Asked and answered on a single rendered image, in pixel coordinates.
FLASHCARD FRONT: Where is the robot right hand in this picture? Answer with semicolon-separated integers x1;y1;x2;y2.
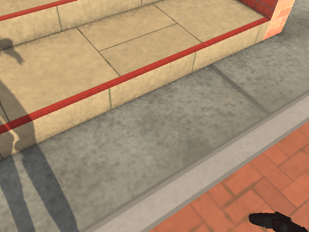
248;212;308;232

